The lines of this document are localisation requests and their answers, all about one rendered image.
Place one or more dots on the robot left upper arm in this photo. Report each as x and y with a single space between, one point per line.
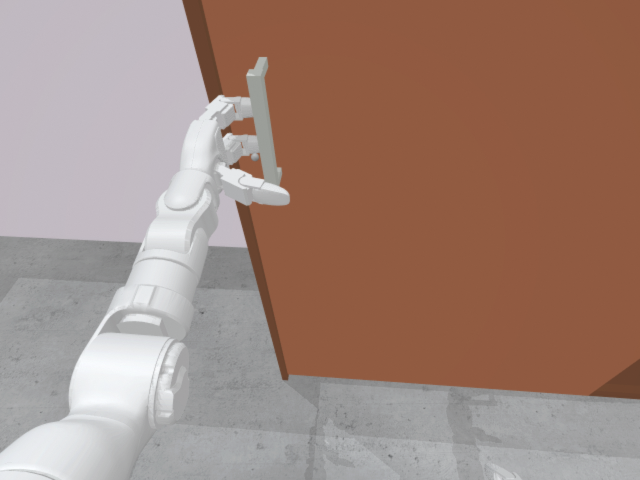
127 386

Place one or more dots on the robot left hand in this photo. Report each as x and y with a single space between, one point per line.
204 149

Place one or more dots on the handle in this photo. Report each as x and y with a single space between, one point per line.
259 103

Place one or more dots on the left robot forearm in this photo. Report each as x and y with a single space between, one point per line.
157 298

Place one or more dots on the wardrobe door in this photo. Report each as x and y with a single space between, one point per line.
464 181
629 376

